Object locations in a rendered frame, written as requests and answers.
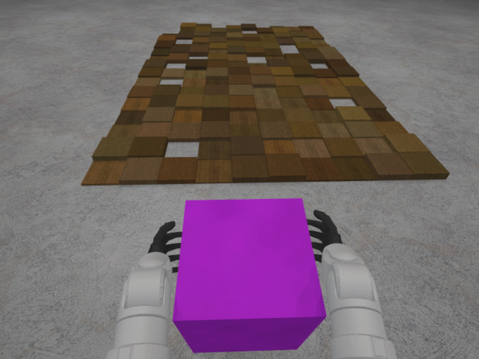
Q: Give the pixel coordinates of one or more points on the robot left forearm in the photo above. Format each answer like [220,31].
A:
[144,310]

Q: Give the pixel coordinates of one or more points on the carton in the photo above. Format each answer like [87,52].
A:
[247,278]

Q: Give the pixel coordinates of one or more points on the robot right forearm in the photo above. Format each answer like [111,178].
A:
[358,330]

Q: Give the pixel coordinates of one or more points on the right robot hand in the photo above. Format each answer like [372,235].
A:
[329,236]

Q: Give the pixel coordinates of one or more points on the left robot hand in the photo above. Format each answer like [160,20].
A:
[160,240]

